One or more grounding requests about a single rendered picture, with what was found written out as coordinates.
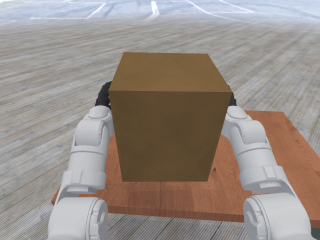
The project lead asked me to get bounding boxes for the robot right hand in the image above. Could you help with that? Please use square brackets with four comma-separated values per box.
[228, 85, 237, 106]

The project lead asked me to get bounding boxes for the left robot forearm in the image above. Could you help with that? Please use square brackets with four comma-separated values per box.
[47, 105, 114, 237]

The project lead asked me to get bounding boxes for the carton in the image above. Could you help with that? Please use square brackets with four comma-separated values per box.
[108, 52, 232, 182]

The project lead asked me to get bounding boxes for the right robot forearm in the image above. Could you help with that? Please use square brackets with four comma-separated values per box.
[221, 105, 311, 233]

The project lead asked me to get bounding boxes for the robot left upper arm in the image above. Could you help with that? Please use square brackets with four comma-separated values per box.
[46, 197, 109, 240]

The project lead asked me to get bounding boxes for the table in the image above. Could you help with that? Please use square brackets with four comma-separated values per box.
[51, 110, 320, 240]

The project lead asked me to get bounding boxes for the robot left hand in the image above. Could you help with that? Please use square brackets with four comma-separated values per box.
[95, 81, 112, 110]

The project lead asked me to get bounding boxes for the robot right upper arm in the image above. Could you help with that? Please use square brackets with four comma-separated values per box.
[243, 192, 317, 240]

